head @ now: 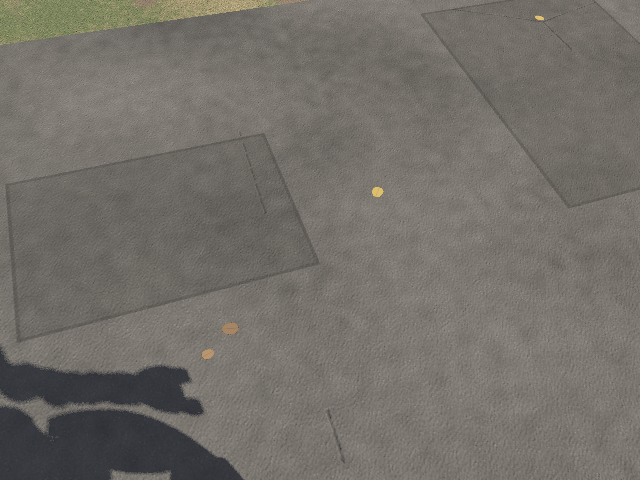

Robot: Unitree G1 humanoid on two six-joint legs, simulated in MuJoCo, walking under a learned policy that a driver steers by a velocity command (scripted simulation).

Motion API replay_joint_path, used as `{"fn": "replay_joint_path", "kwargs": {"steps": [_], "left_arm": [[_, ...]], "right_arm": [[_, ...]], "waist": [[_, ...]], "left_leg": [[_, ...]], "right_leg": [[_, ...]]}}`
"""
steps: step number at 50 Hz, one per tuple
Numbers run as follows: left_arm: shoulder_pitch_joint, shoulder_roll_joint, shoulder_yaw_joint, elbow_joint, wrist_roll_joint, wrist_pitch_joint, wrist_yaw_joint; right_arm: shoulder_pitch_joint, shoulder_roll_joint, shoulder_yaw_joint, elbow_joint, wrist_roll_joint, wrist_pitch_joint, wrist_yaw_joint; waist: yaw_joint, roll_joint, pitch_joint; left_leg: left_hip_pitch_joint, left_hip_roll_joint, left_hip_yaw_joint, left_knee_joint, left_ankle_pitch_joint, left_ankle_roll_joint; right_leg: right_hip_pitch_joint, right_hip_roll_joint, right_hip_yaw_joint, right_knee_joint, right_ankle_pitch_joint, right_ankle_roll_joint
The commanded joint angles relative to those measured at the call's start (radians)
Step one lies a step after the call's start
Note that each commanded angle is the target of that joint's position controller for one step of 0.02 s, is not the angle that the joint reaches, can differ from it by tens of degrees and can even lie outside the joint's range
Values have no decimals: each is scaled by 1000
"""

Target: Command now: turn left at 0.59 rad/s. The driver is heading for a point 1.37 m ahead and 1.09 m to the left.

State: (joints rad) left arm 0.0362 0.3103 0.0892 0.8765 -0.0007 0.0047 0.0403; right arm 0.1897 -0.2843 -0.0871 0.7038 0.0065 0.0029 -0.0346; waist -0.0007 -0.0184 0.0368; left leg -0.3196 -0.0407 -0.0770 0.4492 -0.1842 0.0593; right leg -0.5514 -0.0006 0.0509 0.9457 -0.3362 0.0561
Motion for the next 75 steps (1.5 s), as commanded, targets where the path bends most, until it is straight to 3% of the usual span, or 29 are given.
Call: {"fn": "replay_joint_path", "kwargs": {"steps": [1,6,9,10,11,12,13,14,16,24,30,31,32,33,34,36,44,51,54,55,56,57,58,59,61,67,72,74,75], "left_arm": [[-26,60,8,-60,-2,-14,-5],[3,80,11,-69,-10,-31,-22],[98,92,18,-55,-8,-46,-36],[141,141,33,-47,3,-45,-35],[134,205,43,-57,16,-33,-24],[132,211,41,-64,45,-31,-30],[78,162,29,-97,39,-35,-27],[30,118,20,-109,27,-33,-21],[6,95,11,-123,5,-27,-9],[91,174,36,-135,6,3,3],[76,185,43,-143,-37,-2,-22],[133,142,32,-121,-30,-4,-28],[142,77,11,-144,15,-6,-34],[72,63,3,-209,28,-11,-28],[13,121,20,-215,10,-12,-22],[39,130,28,-195,-3,-6,-12],[45,86,14,-203,6,-5,-14],[41,93,16,-226,-6,-27,-37],[103,92,21,-217,-5,-40,-48],[136,116,30,-209,3,-42,-47],[158,184,44,-218,19,-37,-40],[146,233,51,-208,43,-29,-40],[113,178,39,-236,36,-34,-34],[68,126,23,-249,27,-32,-23],[35,101,14,-257,5,-26,-12],[100,141,20,-234,5,1,-10],[102,152,14,-213,-26,7,-26],[168,66,-21,-186,-5,-13,-40],[183,3,-43,-213,36,-29,-53]], "right_arm": [[-12,-186,-49,-78,0,-3,-11],[-40,-186,-46,-102,-1,10,-2],[-84,-175,-38,-125,14,23,-8],[-67,-142,-28,-134,11,26,-12],[10,-68,-11,-129,-4,26,-9],[6,-146,-35,-163,2,13,-5],[12,-218,-56,-140,3,9,-2],[20,-225,-64,-121,8,15,0],[31,-174,-54,-106,8,36,0],[-75,-91,-11,-205,10,38,28],[22,-117,-35,-195,13,53,49],[73,-149,-51,-179,10,51,40],[116,-263,-81,-188,10,46,23],[98,-319,-79,-219,-23,25,28],[113,-257,-65,-213,-32,1,41],[21,-210,-47,-200,-11,-15,35],[-19,-198,-34,-208,-3,1,5],[-38,-212,-39,-217,1,19,18],[-75,-203,-36,-223,17,29,15],[-70,-184,-31,-225,20,31,11],[-24,-127,-16,-226,7,30,10],[-9,-151,-25,-248,15,22,10],[11,-231,-50,-228,-1,14,10],[16,-251,-63,-203,9,18,14],[22,-200,-54,-176,8,37,10],[-61,-83,-1,-206,1,33,20],[11,-91,-2,-162,5,31,29],[57,-109,0,-151,-1,31,22],[71,-201,-18,-160,-10,34,11]], "waist": [[-6,159,-144],[-6,187,-146],[52,179,-157],[50,111,-176],[-15,-158,-188],[-10,-291,-153],[-15,-178,-124],[-29,-127,-105],[-23,-107,-73],[51,-156,-102],[-11,-143,-105],[-22,-62,-125],[-16,207,-144],[-21,346,-171],[-76,214,-207],[-11,137,-133],[2,161,-134],[-13,184,-130],[31,181,-145],[40,150,-155],[12,-37,-186],[-20,-291,-118],[-11,-204,-110],[-23,-138,-93],[-18,-98,-60],[35,-155,-110],[4,-166,-111],[-4,-56,-161],[33,195,-186]], "left_leg": [[172,234,-271,-91,238,177],[146,215,-363,-51,287,168],[113,157,-373,18,275,103],[13,103,-328,101,112,51],[-162,-51,-147,347,-312,-13],[-321,-91,-82,537,-509,-54],[-330,-26,-102,686,-435,-75],[-332,-12,-87,734,-359,-90],[-351,8,-57,800,-263,-127],[-218,89,82,436,-200,-145],[46,41,162,47,-30,-45],[190,34,123,-41,93,-9],[378,252,-189,-74,444,73],[358,452,-469,-68,604,291],[325,425,-425,-95,514,311],[243,303,-272,-95,340,194],[176,219,-266,-92,233,173],[138,203,-414,-44,202,173],[125,157,-435,15,235,127],[61,119,-409,58,140,82],[-69,24,-286,249,-148,18],[-275,-118,-84,450,-484,-45],[-298,-34,-91,669,-468,-88],[-295,-16,-83,741,-392,-103],[-321,-5,-64,800,-287,-136],[-187,29,30,464,-277,-155],[81,12,109,12,-59,-106],[364,90,-7,-109,108,-51],[434,273,-237,-74,91,44]], "right_leg": [[-6,7,21,-119,14,14],[110,36,24,-267,-22,1],[286,28,4,-549,161,-32],[423,-86,78,-595,256,-72],[547,-311,278,-594,498,-163],[487,-443,484,-633,574,-337],[462,-418,406,-631,542,-346],[444,-346,291,-616,500,-293],[433,-275,167,-616,461,-257],[492,-297,-10,-637,498,-279],[422,-305,-89,-498,405,-186],[338,-263,-148,-375,315,-123],[84,-153,-232,-74,-43,-28],[-135,-22,-131,165,-365,16],[-141,-39,-17,282,-337,9],[-134,-68,12,256,-165,-15],[-20,-6,19,-20,1,24],[113,39,33,-249,-50,1],[251,44,17,-487,82,-30],[361,-15,43,-566,205,-56],[489,-221,218,-600,336,-132],[463,-398,454,-641,503,-318],[428,-441,457,-640,500,-377],[405,-374,341,-623,469,-332],[410,-278,203,-607,439,-269],[480,-244,73,-588,543,-286],[412,-243,62,-531,498,-253],[245,-179,8,-473,173,-126],[82,-52,-128,-293,-117,-37]]}}
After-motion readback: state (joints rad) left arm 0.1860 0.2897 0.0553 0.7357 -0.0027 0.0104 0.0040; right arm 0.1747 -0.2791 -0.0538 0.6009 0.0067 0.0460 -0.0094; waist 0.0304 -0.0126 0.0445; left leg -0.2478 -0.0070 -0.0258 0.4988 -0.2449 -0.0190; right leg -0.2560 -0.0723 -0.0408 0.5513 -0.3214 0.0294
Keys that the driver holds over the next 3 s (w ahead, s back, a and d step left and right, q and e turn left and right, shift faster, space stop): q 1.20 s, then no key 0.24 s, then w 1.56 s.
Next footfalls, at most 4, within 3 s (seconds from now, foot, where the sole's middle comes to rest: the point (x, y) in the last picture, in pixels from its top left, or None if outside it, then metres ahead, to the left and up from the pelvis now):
0.20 right None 0.08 -0.15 -0.78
0.62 left None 0.01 0.13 -0.78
1.12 right None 0.14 -0.06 -0.78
1.48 left None -0.06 0.13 -0.78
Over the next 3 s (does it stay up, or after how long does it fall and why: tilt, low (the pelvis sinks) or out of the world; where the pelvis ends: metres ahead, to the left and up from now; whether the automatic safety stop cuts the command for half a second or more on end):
stays up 0.52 0.50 -0.02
